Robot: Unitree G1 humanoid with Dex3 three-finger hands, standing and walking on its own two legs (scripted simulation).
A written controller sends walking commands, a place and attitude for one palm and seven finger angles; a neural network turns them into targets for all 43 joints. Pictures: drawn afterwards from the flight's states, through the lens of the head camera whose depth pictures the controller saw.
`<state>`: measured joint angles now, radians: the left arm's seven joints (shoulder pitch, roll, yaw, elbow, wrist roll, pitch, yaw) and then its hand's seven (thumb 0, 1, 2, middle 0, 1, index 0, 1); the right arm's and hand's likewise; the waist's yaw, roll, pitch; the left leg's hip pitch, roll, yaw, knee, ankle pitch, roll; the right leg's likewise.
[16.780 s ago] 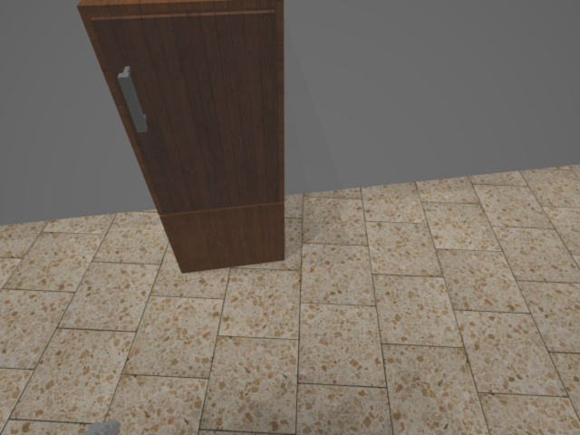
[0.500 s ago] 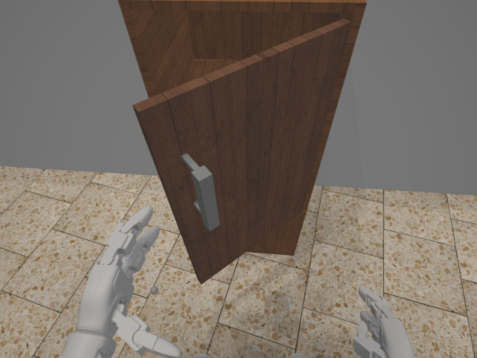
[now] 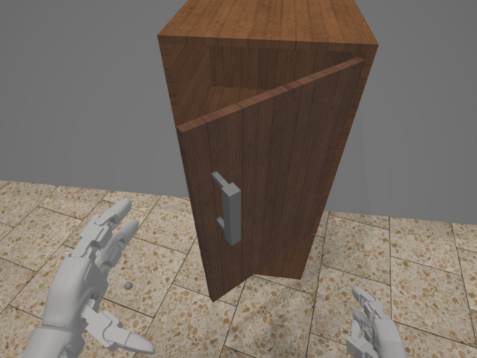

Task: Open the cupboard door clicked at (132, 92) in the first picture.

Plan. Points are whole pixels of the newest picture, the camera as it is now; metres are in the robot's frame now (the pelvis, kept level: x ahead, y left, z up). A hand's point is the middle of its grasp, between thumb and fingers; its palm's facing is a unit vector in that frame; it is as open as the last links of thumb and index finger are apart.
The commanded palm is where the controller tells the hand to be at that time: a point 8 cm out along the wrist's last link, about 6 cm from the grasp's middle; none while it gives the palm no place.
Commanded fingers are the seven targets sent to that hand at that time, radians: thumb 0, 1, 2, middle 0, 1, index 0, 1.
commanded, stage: draw the hand back to the body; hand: left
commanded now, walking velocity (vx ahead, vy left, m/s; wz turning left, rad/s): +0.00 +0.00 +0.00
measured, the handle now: (225, 209) +0.35 +0.06 +0.07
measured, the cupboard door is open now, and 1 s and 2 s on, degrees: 43 43 43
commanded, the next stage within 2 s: step back with the hand held close in 1.06 s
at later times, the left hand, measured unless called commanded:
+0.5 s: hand (60, 242) +0.21 +0.24 +0.17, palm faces +0.37 -0.85 -0.38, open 11.3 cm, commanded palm +0.16 +0.29 +0.19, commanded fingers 0.00 0.62 0.78 -0.19 -0.30 -0.19 -0.30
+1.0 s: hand (56, 234) +0.21 +0.24 +0.19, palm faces +0.43 -0.81 -0.40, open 7.5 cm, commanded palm +0.16 +0.28 +0.20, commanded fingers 0.00 0.90 0.90 -0.20 -0.30 -0.20 -0.30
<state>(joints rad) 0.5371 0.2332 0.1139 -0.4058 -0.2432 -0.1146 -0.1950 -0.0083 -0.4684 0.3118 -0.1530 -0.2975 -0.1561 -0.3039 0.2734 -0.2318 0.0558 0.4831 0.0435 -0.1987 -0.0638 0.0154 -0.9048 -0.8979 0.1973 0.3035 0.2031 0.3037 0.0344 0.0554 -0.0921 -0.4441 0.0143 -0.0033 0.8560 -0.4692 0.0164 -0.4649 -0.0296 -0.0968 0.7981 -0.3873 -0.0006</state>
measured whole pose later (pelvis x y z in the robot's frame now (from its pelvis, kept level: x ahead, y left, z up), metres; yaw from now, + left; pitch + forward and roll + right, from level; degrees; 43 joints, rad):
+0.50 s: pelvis +0.01 +0.01 +0.04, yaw -2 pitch -4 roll -1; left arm 0.50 0.32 0.25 -0.42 -0.03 -0.07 0.13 0.00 0.28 0.63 -0.19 -0.30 -0.19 -0.30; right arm 0.23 -0.21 0.05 0.62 0.00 -0.16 -0.09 0.02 -0.90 -0.90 0.20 0.30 0.20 0.30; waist 0.06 0.05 0.01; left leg -0.11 0.00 0.04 0.49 -0.32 0.03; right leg -0.15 -0.03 -0.06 0.46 -0.24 0.01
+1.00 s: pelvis +0.02 -0.01 +0.04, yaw -2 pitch -5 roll -1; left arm 0.47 0.32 0.32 -0.37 -0.05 -0.08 0.11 0.02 0.88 0.89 -0.21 -0.30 -0.21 -0.31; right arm 0.19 -0.23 0.02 0.65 -0.01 -0.12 -0.08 0.01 -0.91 -0.90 0.20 0.30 0.20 0.30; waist 0.07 0.07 0.03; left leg -0.04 0.03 0.03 0.40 -0.28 0.00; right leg -0.09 0.00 -0.07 0.37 -0.21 -0.01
